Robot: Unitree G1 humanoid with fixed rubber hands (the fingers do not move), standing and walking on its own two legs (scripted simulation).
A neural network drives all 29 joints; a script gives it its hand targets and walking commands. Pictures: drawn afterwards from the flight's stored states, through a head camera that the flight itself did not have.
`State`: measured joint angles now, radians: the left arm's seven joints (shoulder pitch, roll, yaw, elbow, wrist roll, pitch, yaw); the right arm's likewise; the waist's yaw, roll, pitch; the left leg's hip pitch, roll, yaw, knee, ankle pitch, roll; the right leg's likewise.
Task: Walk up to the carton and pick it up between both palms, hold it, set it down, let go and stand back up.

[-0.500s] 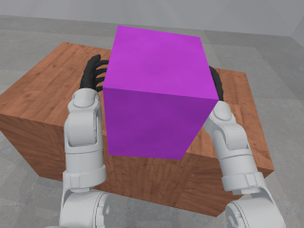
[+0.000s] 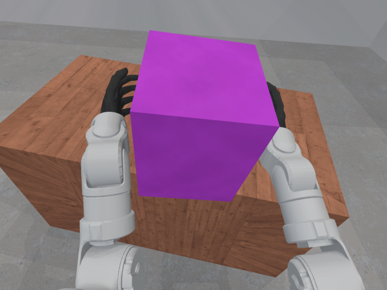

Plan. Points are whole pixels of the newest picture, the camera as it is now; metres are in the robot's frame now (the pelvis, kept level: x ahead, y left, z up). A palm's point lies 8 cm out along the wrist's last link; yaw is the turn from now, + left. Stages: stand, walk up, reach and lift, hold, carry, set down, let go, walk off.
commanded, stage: hold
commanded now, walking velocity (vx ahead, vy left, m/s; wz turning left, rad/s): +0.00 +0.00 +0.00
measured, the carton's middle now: (194, 123) +0.39 +0.00 +0.16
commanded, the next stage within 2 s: none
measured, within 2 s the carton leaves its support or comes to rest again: neither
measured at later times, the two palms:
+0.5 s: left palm (114, 111) +0.36 +0.15 +0.21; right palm (273, 123) +0.36 -0.15 +0.19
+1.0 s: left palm (114, 111) +0.36 +0.15 +0.21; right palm (272, 124) +0.36 -0.15 +0.19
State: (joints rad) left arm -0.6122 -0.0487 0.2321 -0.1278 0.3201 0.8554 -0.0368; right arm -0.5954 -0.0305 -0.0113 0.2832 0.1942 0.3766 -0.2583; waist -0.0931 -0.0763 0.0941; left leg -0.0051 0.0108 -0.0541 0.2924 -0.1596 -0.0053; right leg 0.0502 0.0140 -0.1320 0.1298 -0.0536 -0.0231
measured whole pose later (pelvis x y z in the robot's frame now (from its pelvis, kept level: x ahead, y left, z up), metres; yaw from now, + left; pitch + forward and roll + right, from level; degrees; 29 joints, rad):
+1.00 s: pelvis +0.00 +0.00 +0.00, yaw +0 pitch -8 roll -1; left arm -0.65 -0.05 0.24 -0.08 0.33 0.86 -0.04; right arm -0.62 -0.03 -0.03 0.32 0.19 0.38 -0.25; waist -0.08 -0.08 0.10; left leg 0.02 0.01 -0.04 0.28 -0.16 0.00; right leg 0.06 0.01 -0.12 0.14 -0.06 -0.02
